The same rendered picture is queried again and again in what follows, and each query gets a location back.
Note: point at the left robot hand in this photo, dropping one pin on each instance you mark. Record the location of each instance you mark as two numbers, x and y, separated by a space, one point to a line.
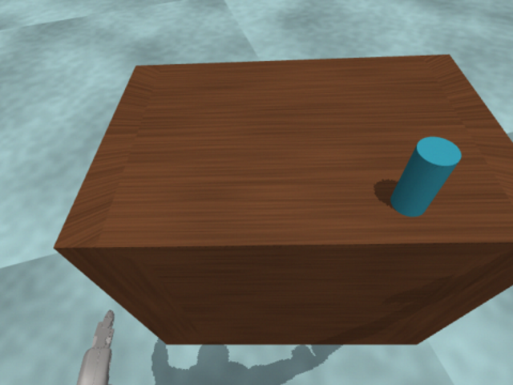
97 360

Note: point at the can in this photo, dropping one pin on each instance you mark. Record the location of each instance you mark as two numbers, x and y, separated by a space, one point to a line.
431 163

